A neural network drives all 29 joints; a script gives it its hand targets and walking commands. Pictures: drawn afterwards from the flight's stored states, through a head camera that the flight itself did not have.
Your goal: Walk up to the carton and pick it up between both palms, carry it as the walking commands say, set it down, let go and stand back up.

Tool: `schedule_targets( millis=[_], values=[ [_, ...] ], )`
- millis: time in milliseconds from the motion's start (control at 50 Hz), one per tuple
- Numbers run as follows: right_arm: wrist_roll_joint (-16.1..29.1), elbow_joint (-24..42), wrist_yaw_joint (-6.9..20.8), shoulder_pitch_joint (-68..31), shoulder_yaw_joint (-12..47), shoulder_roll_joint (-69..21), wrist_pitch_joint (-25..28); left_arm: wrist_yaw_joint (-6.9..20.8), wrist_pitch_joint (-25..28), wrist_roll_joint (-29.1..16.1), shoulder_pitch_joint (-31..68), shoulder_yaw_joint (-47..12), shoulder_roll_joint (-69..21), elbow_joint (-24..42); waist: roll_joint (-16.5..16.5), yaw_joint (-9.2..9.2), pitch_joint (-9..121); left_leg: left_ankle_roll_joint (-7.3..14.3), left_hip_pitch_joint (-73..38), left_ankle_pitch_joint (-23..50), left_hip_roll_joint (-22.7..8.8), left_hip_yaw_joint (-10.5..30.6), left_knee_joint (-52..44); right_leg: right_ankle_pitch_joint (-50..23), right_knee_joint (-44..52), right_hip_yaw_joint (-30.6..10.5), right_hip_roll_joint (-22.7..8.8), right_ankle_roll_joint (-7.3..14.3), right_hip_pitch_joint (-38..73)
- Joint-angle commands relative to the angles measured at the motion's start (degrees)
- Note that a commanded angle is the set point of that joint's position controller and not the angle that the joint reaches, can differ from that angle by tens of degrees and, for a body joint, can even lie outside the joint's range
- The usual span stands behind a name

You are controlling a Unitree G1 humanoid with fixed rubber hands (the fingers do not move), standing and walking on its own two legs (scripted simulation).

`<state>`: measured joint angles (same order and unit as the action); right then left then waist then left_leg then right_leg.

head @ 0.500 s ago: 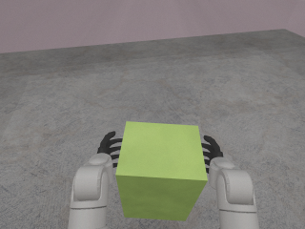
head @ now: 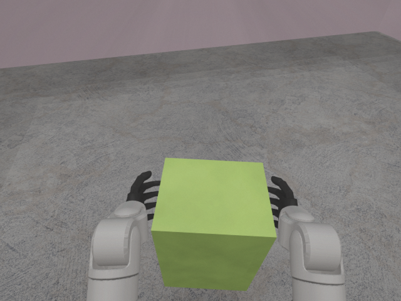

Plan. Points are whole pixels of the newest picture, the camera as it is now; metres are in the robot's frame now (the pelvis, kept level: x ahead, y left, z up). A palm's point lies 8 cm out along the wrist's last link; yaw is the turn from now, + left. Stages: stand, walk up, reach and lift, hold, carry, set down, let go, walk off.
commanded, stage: carry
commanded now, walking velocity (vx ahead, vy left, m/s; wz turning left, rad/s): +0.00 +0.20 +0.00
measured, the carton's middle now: (209, 230) +0.28 +0.00 +0.01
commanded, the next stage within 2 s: none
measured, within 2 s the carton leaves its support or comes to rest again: neither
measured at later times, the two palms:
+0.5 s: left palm (113, 220) +0.26 +0.17 +0.09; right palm (267, 225) +0.25 -0.10 +0.08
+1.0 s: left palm (65, 238) +0.22 +0.24 +0.10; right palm (231, 237) +0.22 -0.04 +0.10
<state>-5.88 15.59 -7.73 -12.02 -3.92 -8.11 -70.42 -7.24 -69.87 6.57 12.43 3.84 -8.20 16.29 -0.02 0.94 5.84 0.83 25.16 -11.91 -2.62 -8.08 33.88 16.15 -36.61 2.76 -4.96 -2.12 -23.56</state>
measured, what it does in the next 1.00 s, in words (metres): steps to the left: right foot, then left foot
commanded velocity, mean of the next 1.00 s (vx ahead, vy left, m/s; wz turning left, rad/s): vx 0.00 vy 0.12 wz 0.00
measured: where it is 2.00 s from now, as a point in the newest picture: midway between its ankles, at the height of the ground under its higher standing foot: outside the picture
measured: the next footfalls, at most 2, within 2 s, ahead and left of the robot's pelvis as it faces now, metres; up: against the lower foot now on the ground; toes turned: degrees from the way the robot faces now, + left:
right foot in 0.54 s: +0.00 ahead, -0.07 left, +0.00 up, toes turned -6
left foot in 0.80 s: +0.04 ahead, +0.21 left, +0.00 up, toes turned -13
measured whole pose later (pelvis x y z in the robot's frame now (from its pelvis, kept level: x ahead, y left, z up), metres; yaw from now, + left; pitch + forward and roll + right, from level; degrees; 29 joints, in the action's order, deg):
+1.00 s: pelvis -0.05 +0.10 +0.01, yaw -1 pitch +2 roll +0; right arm -6.7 15.3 -7.4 -13.0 -3.4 -8.3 -70.6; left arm -7.5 -70.3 6.1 12.7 4.8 -8.2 16.9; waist -1.4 -1.1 3.8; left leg -0.1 20.6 -12.4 -2.6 -5.5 31.1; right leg 14.1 -31.6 5.6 -8.4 -4.6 -18.8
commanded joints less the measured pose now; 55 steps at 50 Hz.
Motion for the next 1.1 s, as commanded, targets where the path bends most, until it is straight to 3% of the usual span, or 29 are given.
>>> schedule_targets(
  millis=[0,60,120,180,220,260,280,300,320,340,360,400,460,500,520,540,560,580,620,660,700,720,760,780,800,820,840,920,1080],
  values=[
    [24.31,3.49,15.56,-26.61,38.80,-56.29,0.86,15.55,-0.53,-23.70,21.78,-37.75,-56.71,2.31,-0.16,-1.09,12.36,-0.31,-6.42,1.57,-8.01,9.40,-6.45,-6.34,3.60,-4.57,-7.07,1.72,2.11],
    [23.74,3.59,15.42,-25.98,38.44,-56.25,1.06,15.60,-0.31,-24.35,23.18,-39.00,-57.58,2.63,5.39,-1.28,12.23,2.73,-6.66,1.12,-10.81,11.22,-11.51,-0.72,-1.42,1.70,-2.05,0.20,2.13],
    [22.64,4.58,15.05,-25.08,38.30,-56.34,1.27,15.68,-0.02,-25.36,24.44,-39.84,-58.16,3.18,4.52,-1.25,12.77,3.13,-6.20,2.13,-9.16,7.95,-9.55,-2.25,0.26,2.20,-1.65,0.32,4.58],
    [22.04,4.91,14.90,-24.10,38.12,-56.26,1.31,15.81,0.01,-25.82,24.46,-40.06,-58.01,3.50,0.14,-0.96,13.29,1.38,-3.83,-1.96,-6.76,5.83,-5.39,-7.85,3.66,-2.61,-5.62,1.45,7.15],
    [22.36,5.17,14.99,-24.42,38.00,-56.36,1.28,15.94,-0.17,-25.75,23.13,-39.65,-57.77,3.33,-4.51,-1.01,12.68,-0.05,-1.62,-4.99,-5.05,5.94,-1.45,-7.17,7.69,-9.48,-10.52,3.04,6.77],
    [22.92,5.24,15.17,-25.56,37.80,-56.39,1.25,16.00,-0.29,-25.38,21.64,-39.02,-57.72,3.15,-8.27,-1.09,12.35,-0.46,-3.29,-6.39,-4.05,5.97,2.92,-4.29,9.72,-12.21,-13.48,4.08,3.21],
    [23.22,5.04,15.30,-25.93,37.84,-56.54,1.24,15.98,-0.28,-25.16,21.60,-38.87,-57.68,3.36,-7.60,-0.87,11.99,-0.25,-5.32,-7.38,-4.19,6.48,1.76,-1.68,9.07,-10.62,-12.86,3.66,0.41],
    [23.50,4.58,15.45,-25.97,38.00,-56.69,1.26,15.93,-0.27,-24.96,22.18,-38.88,-57.56,3.76,-3.43,-0.57,11.48,0.45,-7.10,-9.18,-6.11,9.82,-3.46,1.90,5.80,-7.08,-10.01,2.33,-2.27],
    [23.66,3.82,15.57,-25.37,38.00,-56.36,1.29,15.86,-0.27,-24.78,23.01,-39.04,-57.62,4.34,6.38,-0.40,10.57,2.37,-7.08,-11.32,-11.21,17.96,-13.65,5.37,-3.10,-0.53,-3.89,0.07,-4.36],
    [23.53,2.96,15.68,-24.08,37.92,-56.41,1.24,15.72,-0.29,-24.51,23.96,-39.18,-57.20,4.24,11.83,-0.11,10.24,5.03,-8.01,-12.26,-14.47,20.95,-18.97,12.81,-11.16,3.73,0.59,-1.03,-6.19],
    [23.63,3.84,15.67,-25.03,38.03,-56.63,1.33,15.74,-0.22,-24.82,25.09,-39.30,-56.86,3.59,10.77,0.03,11.07,7.49,-8.44,-10.11,-14.93,19.85,-18.84,16.81,-18.15,2.29,1.44,-0.06,-5.89],
    [22.76,5.21,15.57,-25.28,37.63,-57.37,1.62,15.97,-0.18,-25.34,24.75,-39.25,-57.96,2.78,7.03,-0.07,12.63,9.01,-9.46,-4.18,-14.12,15.81,-16.55,14.84,-21.20,0.92,0.51,1.43,-6.07],
    [22.48,6.18,15.40,-25.55,37.94,-57.63,1.61,15.85,-0.10,-25.70,24.63,-38.41,-57.35,3.30,7.25,-0.86,15.01,8.48,-10.58,4.90,-12.32,11.16,-12.73,10.99,-10.92,3.91,1.75,1.64,0.55],
    [22.08,5.32,15.30,-23.36,38.30,-56.73,1.34,15.80,-0.38,-25.06,22.70,-37.63,-56.77,2.47,6.93,-1.62,15.45,7.08,-11.06,8.44,-11.18,9.39,-9.50,3.50,4.67,5.24,2.18,1.76,7.27],
    [21.68,4.79,15.22,-22.54,38.20,-55.91,1.24,15.92,-0.47,-24.75,21.71,-37.08,-56.45,1.65,4.57,-1.94,15.45,4.74,-8.69,8.54,-9.73,8.21,-6.20,-0.78,13.38,2.33,-0.90,1.76,12.61],
    [21.04,3.33,15.16,-22.30,37.87,-55.53,1.10,16.13,-0.57,-24.31,20.64,-36.38,-55.72,0.80,-1.53,-2.33,14.15,1.25,-0.14,6.20,-7.45,7.33,-0.23,-4.76,18.14,-9.01,-10.32,3.14,19.36],
    [21.83,5.87,15.38,-25.22,38.80,-56.15,0.88,16.26,0.05,-23.76,19.23,-37.13,-56.00,1.68,-17.24,-1.74,9.27,-2.05,12.19,-10.66,-1.99,3.70,8.25,-23.11,18.05,-24.54,-24.66,10.93,19.04],
    [22.56,5.04,15.38,-26.67,39.25,-57.03,0.83,16.52,-0.23,-24.79,21.90,-37.17,-57.86,2.65,-13.51,-1.48,9.99,-2.45,12.15,-15.20,-1.77,6.78,19.53,-34.15,16.26,-22.81,-26.41,13.89,17.32],
    [24.56,5.14,15.64,-28.62,39.95,-58.18,1.14,16.60,-0.26,-24.83,22.43,-37.46,-58.61,2.97,-5.41,-0.61,11.59,-2.68,9.77,-11.26,-2.10,8.57,22.13,-30.21,13.52,-12.23,-19.88,10.05,16.24],
    [25.36,6.96,15.53,-30.27,40.81,-58.49,1.19,16.24,-0.05,-24.35,22.28,-36.70,-58.06,2.93,-9.10,-0.55,11.52,-3.25,4.94,-8.59,-0.60,4.87,12.74,-33.07,10.29,-3.60,-13.68,6.37,14.62],
    [25.30,6.58,15.26,-27.98,41.07,-56.81,0.94,15.59,0.05,-23.83,21.21,-36.22,-56.61,3.12,-13.52,-0.93,12.48,-4.22,0.85,-9.98,1.73,1.47,6.42,-37.43,8.81,-2.48,-11.94,6.32,15.89],
    [25.05,5.81,15.21,-26.73,40.90,-56.18,0.76,15.27,-0.05,-23.18,20.12,-35.88,-55.83,2.51,-13.66,-0.88,12.87,-4.61,-0.91,-7.65,2.07,0.57,1.87,-38.87,7.88,-2.57,-11.88,6.16,17.00],
    [24.83,5.06,15.37,-25.84,40.22,-55.60,0.57,14.86,-0.19,-21.74,18.14,-35.25,-54.84,1.23,-10.86,-0.62,13.98,-5.12,-8.86,4.03,0.33,0.63,-9.65,-34.67,4.47,-1.53,-10.12,3.03,16.03],
    [24.95,4.55,15.61,-25.87,39.76,-55.81,0.45,14.79,-0.10,-21.06,17.44,-34.96,-54.52,1.15,-8.63,-0.86,15.21,-4.71,-14.66,9.06,-3.07,3.81,-10.75,-29.19,3.33,-1.39,-9.36,1.57,12.28],
    [25.08,4.59,15.91,-26.64,38.94,-55.54,0.39,14.84,-0.03,-20.34,16.78,-34.33,-53.97,1.22,-3.28,-1.22,16.73,-3.91,-20.84,25.58,-8.50,9.22,-8.73,-16.52,1.15,-0.38,-7.20,0.00,6.36],
    [23.96,2.20,16.23,-25.70,38.34,-56.16,0.66,15.08,-0.05,-21.29,20.26,-36.64,-56.52,2.51,8.32,-1.39,16.86,-0.83,-20.96,38.98,-11.67,10.96,-5.96,-3.46,2.52,1.70,-4.12,-2.00,4.25],
    [23.78,2.10,16.39,-25.69,38.45,-56.52,0.77,15.35,-0.03,-22.08,22.64,-38.10,-57.23,2.90,10.02,-1.12,15.09,0.61,-17.69,35.67,-11.10,10.83,-7.78,3.43,3.21,2.36,-3.42,-2.47,5.81],
    [22.43,3.68,15.58,-25.69,37.58,-55.89,0.93,15.50,-0.28,-26.09,27.01,-40.51,-58.51,3.87,4.90,-0.62,12.29,0.15,-11.82,11.48,-8.03,8.79,-10.45,-2.60,6.38,2.75,-3.19,-2.16,8.23],
    [21.49,2.84,15.43,-25.27,36.43,-55.19,0.80,15.46,-0.74,-25.50,26.60,-39.51,-58.47,1.37,4.63,-0.57,9.89,-0.24,-7.89,-3.94,-7.49,9.92,-14.04,-1.41,9.25,2.65,-2.84,-1.45,9.49]
  ],
)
